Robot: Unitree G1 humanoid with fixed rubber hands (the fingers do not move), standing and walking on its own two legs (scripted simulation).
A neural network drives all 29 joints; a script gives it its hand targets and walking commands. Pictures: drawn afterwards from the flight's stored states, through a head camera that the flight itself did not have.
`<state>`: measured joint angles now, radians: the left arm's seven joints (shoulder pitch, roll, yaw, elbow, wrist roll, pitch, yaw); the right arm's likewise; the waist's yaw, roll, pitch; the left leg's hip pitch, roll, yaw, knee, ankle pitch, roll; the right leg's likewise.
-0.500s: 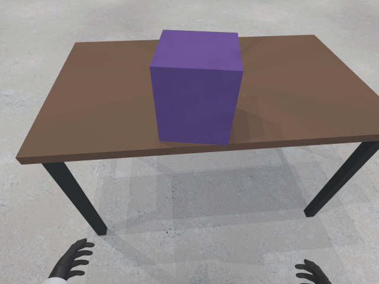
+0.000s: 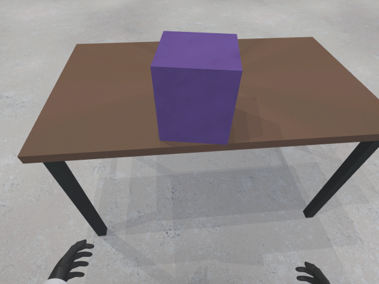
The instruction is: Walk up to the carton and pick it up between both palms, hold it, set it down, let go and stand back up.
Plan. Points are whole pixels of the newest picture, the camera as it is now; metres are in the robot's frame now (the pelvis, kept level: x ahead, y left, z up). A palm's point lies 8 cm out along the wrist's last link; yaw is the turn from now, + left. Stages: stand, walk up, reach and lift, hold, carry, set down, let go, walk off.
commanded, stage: stand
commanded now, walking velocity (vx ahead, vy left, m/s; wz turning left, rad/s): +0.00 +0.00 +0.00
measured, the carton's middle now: (196, 89) +0.62 +0.01 +0.08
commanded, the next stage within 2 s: none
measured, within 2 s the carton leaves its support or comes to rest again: neither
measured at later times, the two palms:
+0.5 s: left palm (58, 282) +0.14 +0.28 -0.06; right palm out of the picture +0.11 -0.28 -0.09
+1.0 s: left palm out of the picture +0.14 +0.28 -0.07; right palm out of the picture +0.11 -0.28 -0.09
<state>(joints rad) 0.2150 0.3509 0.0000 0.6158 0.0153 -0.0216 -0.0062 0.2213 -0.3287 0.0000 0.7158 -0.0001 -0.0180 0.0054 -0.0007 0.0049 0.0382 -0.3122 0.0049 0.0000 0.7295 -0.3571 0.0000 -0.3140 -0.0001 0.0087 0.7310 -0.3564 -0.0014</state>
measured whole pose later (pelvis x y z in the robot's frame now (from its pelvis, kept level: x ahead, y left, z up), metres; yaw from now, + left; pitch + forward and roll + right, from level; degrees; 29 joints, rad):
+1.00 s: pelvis +0.00 +0.00 +0.00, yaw +0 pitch -4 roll +0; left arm 0.21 0.35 0.00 0.64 0.01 -0.02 -0.01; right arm 0.22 -0.33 0.00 0.76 0.00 -0.02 0.01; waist 0.00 0.01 0.04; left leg -0.31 0.01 0.00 0.73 -0.35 0.00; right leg -0.31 0.00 0.01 0.73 -0.35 0.00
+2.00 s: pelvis +0.00 +0.00 +0.00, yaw +0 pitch -3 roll +0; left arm 0.21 0.35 0.00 0.66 0.01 -0.02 -0.01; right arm 0.22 -0.33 0.00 0.77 0.00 -0.01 0.01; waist 0.00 0.01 0.04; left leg -0.31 0.01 0.00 0.72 -0.35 0.00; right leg -0.31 0.00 0.01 0.72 -0.35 0.00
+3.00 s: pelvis +0.00 +0.00 +0.00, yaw +0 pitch -3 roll +0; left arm 0.21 0.35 0.00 0.67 0.01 -0.02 -0.01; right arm 0.21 -0.33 0.00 0.77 0.00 -0.01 0.01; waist 0.00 0.01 0.04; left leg -0.31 0.01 0.00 0.70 -0.34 0.00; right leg -0.31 0.00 0.01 0.70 -0.34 0.00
